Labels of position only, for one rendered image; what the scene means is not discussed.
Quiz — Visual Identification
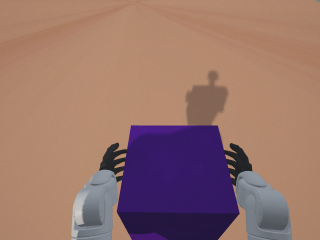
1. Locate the robot left hand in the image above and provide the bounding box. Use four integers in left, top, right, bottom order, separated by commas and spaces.
99, 142, 127, 182

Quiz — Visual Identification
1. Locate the right robot forearm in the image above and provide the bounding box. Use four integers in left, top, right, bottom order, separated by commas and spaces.
235, 171, 293, 240

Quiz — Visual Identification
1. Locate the carton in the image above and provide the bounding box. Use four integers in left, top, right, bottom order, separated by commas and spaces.
117, 125, 240, 240

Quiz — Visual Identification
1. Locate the left robot forearm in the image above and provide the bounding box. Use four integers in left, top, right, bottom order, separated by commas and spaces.
71, 169, 118, 240

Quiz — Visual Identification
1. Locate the robot right hand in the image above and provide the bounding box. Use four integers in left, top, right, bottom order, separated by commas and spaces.
224, 143, 253, 187

